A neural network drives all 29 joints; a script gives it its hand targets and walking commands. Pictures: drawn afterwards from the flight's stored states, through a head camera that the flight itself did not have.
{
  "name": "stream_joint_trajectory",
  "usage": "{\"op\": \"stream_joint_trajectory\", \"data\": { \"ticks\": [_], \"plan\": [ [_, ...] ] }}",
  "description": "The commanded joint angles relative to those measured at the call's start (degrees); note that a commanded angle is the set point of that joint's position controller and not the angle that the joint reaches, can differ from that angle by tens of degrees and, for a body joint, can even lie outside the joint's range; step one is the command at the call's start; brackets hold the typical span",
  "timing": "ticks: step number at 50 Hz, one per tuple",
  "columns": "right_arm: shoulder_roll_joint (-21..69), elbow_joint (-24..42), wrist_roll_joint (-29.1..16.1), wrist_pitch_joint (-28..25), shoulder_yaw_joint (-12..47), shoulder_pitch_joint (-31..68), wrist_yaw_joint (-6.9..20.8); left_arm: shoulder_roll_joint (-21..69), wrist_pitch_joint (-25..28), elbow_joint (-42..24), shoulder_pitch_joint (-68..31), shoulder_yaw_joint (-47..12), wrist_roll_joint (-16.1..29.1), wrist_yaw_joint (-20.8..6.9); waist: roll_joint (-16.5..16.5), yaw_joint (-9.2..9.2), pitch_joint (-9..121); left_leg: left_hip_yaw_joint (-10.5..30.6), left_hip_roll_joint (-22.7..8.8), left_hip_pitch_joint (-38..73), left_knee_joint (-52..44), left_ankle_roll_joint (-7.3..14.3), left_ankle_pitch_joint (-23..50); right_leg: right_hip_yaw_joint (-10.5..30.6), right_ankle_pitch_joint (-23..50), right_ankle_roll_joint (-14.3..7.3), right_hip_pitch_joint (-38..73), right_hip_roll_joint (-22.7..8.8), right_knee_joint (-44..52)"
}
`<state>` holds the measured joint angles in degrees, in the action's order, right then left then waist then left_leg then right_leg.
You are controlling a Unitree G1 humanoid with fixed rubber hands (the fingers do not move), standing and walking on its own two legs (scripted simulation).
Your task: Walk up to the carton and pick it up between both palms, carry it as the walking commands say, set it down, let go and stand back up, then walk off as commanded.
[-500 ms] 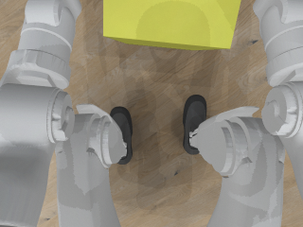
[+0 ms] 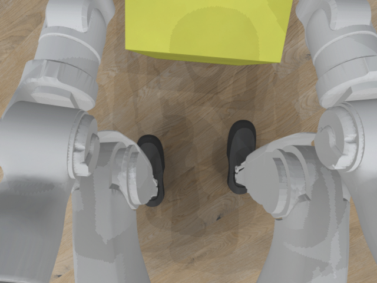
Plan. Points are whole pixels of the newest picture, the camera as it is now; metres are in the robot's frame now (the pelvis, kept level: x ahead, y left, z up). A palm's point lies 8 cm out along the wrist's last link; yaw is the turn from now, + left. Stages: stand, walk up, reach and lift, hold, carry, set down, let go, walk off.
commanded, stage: reach and lift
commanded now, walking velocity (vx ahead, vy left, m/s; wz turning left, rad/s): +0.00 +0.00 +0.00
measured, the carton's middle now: out of the picture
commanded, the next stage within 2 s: none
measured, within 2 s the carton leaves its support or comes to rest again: leaves its support in 0.82 s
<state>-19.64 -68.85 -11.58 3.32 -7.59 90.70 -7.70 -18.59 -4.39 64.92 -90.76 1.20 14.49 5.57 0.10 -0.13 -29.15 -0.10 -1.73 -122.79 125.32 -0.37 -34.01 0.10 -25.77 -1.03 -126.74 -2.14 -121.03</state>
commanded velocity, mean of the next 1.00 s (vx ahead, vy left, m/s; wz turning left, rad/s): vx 0.00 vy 0.00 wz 0.00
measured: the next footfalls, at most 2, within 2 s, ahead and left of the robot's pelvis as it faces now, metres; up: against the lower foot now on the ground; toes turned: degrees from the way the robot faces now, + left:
none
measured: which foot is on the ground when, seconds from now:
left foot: down 0.00-1.00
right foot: down 0.00-1.00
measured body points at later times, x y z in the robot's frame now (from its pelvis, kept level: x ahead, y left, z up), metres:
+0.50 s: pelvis +0.00 +0.00 -0.01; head +0.38 +0.00 +0.23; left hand +0.59 +0.13 -0.17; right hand +0.57 -0.17 -0.18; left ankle +0.12 +0.12 -0.35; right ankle +0.15 -0.12 -0.35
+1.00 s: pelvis +0.00 +0.00 -0.01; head +0.37 +0.00 +0.24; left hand +0.59 +0.13 -0.14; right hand +0.58 -0.16 -0.15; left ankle +0.12 +0.12 -0.35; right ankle +0.15 -0.12 -0.35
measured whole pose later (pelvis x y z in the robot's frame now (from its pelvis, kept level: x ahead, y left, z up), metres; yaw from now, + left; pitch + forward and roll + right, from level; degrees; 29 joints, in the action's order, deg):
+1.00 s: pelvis +0.00 +0.00 -0.01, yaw +0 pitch +29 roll +0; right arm -17.2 -58.4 -6.7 15.4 -10.7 90.5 -11.0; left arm -16.0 -14.9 56.3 -91.0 10.8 3.8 3.7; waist 0.1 -0.5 -29.6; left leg 0.7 1.4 -121.6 127.1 -0.4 -34.4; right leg 0.4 -26.6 -1.0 -125.1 -0.8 -122.9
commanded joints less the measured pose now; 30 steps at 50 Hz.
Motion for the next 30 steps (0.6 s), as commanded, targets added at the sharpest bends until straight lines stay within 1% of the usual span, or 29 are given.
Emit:
{"op": "stream_joint_trajectory", "data": {
  "ticks": [1,2,3,4,5,6,7,8,9,10,11,12,14,15,16,17,18,19,20,21,22,23,24,25,26,27,28,29,30],
  "plan": [
    [4.54,5.6,2.02,-1.22,2.53,20.23,2.95,7.93,0.67,-4.14,-19.86,-1.78,-3.0,-1.81,1.32,-2.79,71.52,-1.28,6.84,23.62,-11.76,-1.12,9.08,-1.81,9.17,1.68,40.49,4.84,5.42],
    [8.79,3.56,1.79,-0.82,3.19,16.82,3.21,7.61,0.93,-2.14,-17.24,-0.38,-5.42,-1.4,-0.79,-1.41,72.5,-2.01,7.03,22.6,-11.5,-1.03,9.47,-1.93,10.86,2.68,42.53,4.82,4.96],
    [11.81,4.07,2.17,-0.31,3.52,18.26,3.68,7.53,0.97,-3.15,-19.23,0.52,-5.53,-1.97,-2.03,-0.78,70.4,-1.64,6.88,19.67,-11.94,-0.3,7.12,-1.08,10.09,2.47,42.78,4.8,5.74],
    [15.02,5.69,2.25,-0.58,4.31,18.54,4.5,13.31,0.63,-2.24,-17.81,2.66,-7.83,-2.77,-2.41,0.61,70.68,-2.41,7.09,19.58,-11.73,-0.48,7.4,-0.86,10.36,2.63,44.01,5.48,6.68],
    [18.69,4.03,3.86,-0.15,2.82,18.73,5.21,17.56,0.25,-2.24,-19.66,0.51,-6.6,-4.27,-1.74,-1.45,71.21,-1.64,7.57,19.39,-11.28,-0.51,6.55,-0.89,9.82,1.96,44.07,5.51,5.85],
    [26.92,4.15,3.14,0.45,5.01,22.26,7.29,26.33,-0.76,-0.92,-21.43,-1.78,-6.42,-6.45,-0.61,-1.62,69.15,-1.96,7.67,18.34,-11.13,-0.64,6.64,-1.37,10.06,2.34,42.47,5.65,5.72],
    [32.63,6.24,5.51,0.95,4.72,23.38,8.77,33.64,-1.15,-5.11,-24.21,-0.82,-6.96,-8.5,0.17,-3.13,67.37,-2.03,8.11,16.73,-10.53,-0.58,6.16,-1.1,8.56,1.46,40.82,6.34,5.66],
    [41.32,4.57,5.74,2.1,5.13,23.9,11.43,42.38,-2.2,-3.68,-25.99,-2.26,-7.93,-11.19,0.07,-4.4,64.37,-1.79,8.65,14.85,-11.38,-0.71,4.05,-1.46,7.36,0.78,39.63,6.63,6.33],
    [45.12,6.44,7.15,3.08,4.91,23.87,12.84,45.49,-3.07,-3.05,-24.44,-0.24,-9.32,-12.63,-1.6,-3.82,63.84,-1.46,8.76,14.76,-11.27,-0.08,3.99,-1.42,7.02,1.1,39.8,6.64,5.98],
    [47.63,9.23,5.95,3.47,6.22,25.83,14.18,47.81,-3.51,-5.26,-26.09,-0.28,-9.51,-13.71,-0.09,-2.27,65.44,-2.02,8.57,16.52,-10.76,0.18,3.97,-1.6,5.79,0.55,38.57,7.19,4.98],
    [49.73,8.81,6.97,3.94,5.45,25.71,15.43,50.18,-4.3,-3.8,-25.27,0.03,-10.65,-14.82,1.35,-1.74,62.11,-2.42,8.69,13.21,-10.69,0.13,2.08,-2.12,4.28,0.16,36.64,7.48,4.41],
    [48.93,9.34,8.08,4.46,5.24,24.97,16.15,53.6,-4.68,-6.57,-25.92,-0.63,-10.11,-15.8,1.51,-4.12,63.34,-1.77,9.03,14.42,-10.61,-0.03,3.56,-2.62,5.06,-0.25,36.11,7.23,3.72],
    [53.46,9.81,8.65,5.29,4.95,21.21,17.2,57.15,-5.21,-7.05,-23.86,0.59,-10.3,-17.55,0.38,-4.59,63.69,-2.16,9.35,12.57,-9.78,0.4,4.61,-2.84,7.33,-0.02,38.38,8.05,3.16],
    [53.43,10.95,6.64,5.15,6.14,22.86,17.58,55.59,-4.87,-10.32,-23.99,-0.6,-9.93,-17.06,2.21,-3.07,65.31,-1.44,9.23,14.74,-10.53,0.29,6.46,-3.21,7.8,-0.23,36.59,7.49,2.15],
    [54.24,9.58,6.94,5.73,5.3,20.66,17.97,57.1,-5.63,-7.7,-22.33,0.33,-11.38,-17.68,2.97,-2.79,63.44,-2.25,8.78,13.88,-10.01,0.25,4.73,-2.73,5.78,-0.17,34.53,7.92,3.05],
    [55.94,11.34,6.95,5.81,6.5,23.77,18.44,58.23,-5.54,-8.68,-24.28,-0.09,-10.39,-18.19,1.54,-2.37,64.47,-2.85,9.13,13.84,-8.93,0.22,5.66,-2.49,6.68,-0.25,35.87,8.02,3.06],
    [57.38,9.82,6.89,6.35,6.17,20.96,18.97,59.08,-6.15,-7.6,-22.3,-0.02,-10.98,-18.27,1.96,-2.22,63.58,-3.25,9.09,13.33,-9.44,0.43,4.39,-2.61,5.85,-0.07,35.65,8.04,3.34],
    [58.63,11.84,6.28,6.37,6.44,21.95,19.59,59.69,-6.06,-8.64,-22.52,0.03,-11.19,-18.39,1.09,-1.09,64.58,-2.9,9.38,14.0,-9.9,0.91,4.85,-3.38,5.73,0.02,34.86,8.18,2.72],
    [57.08,11.84,6.16,6.3,6.0,22.25,19.65,61.3,-6.57,-8.95,-22.86,-1.25,-10.13,-18.51,3.38,-3.52,65.07,-1.89,9.55,16.36,-9.62,0.47,6.9,-3.86,7.0,-0.66,32.22,8.26,1.77],
    [57.32,10.88,5.11,6.4,7.21,22.05,19.67,61.74,-6.34,-9.51,-21.91,-1.19,-9.42,-18.39,2.24,-2.58,65.72,-2.36,9.14,14.87,-9.16,0.51,7.04,-3.4,6.48,-0.42,33.61,7.75,1.95],
    [58.02,11.74,6.11,6.73,5.46,21.24,19.85,61.01,-6.15,-11.8,-25.05,-2.68,-8.69,-18.85,3.41,-5.49,64.83,-2.09,9.33,16.16,-8.89,0.53,7.93,-3.52,7.32,-0.72,31.14,8.07,2.45],
    [58.39,9.62,4.9,7.03,4.94,20.54,19.96,60.68,-6.3,-11.33,-24.36,-1.77,-9.32,-19.05,5.05,-3.66,62.8,-2.56,8.75,14.11,-9.28,0.32,6.17,-2.45,7.17,-0.76,32.06,8.23,2.79],
    [59.24,11.72,6.07,7.02,6.27,19.74,20.02,59.96,-6.44,-11.13,-23.51,-1.34,-9.79,-19.12,0.58,-4.02,63.31,-2.03,9.12,13.86,-9.1,1.12,5.96,-3.63,6.27,-0.14,31.3,8.1,2.71],
    [57.05,12.81,5.37,6.73,7.09,24.02,19.51,60.85,-6.52,-11.15,-24.86,-2.59,-8.44,-19.07,4.05,-4.46,65.21,-2.65,8.83,14.32,-8.14,0.7,6.8,-2.06,7.42,-0.96,33.41,7.5,2.9],
    [60.02,12.03,4.16,7.17,7.39,21.88,20.19,60.12,-6.84,-9.65,-21.78,-1.07,-10.18,-19.16,3.1,-1.34,63.94,-3.09,8.64,13.5,-8.9,1.09,6.49,-2.51,7.29,-0.08,33.53,7.97,2.68],
    [60.88,11.95,4.71,7.65,7.49,22.87,20.25,62.08,-7.25,-9.08,-21.85,-0.33,-10.35,-19.38,2.07,-0.64,65.53,-3.63,9.3,14.32,-9.29,1.08,6.29,-2.52,5.6,-0.07,34.51,8.05,3.3],
    [61.1,11.36,4.93,7.61,8.29,22.58,20.33,61.29,-7.13,-9.27,-23.14,-0.07,-10.54,-19.49,-0.5,-0.88,63.41,-3.14,9.4,11.83,-9.16,1.45,4.46,-2.47,5.44,-0.32,34.25,8.2,3.03],
    [60.22,15.66,3.03,7.26,10.44,25.81,20.03,62.45,-6.95,-9.49,-23.26,-1.23,-8.27,-19.37,0.5,-0.15,68.33,-2.86,8.97,14.97,-8.45,1.74,6.71,-1.95,7.33,-0.47,37.7,7.56,2.3],
    [62.14,13.12,3.54,7.7,9.6,22.95,20.38,62.46,-7.38,-9.59,-21.47,-1.68,-9.61,-19.64,0.22,-0.93,66.61,-3.06,9.08,13.15,-9.77,1.74,6.54,-2.91,8.37,-0.14,36.45,8.09,2.44]
  ]
}}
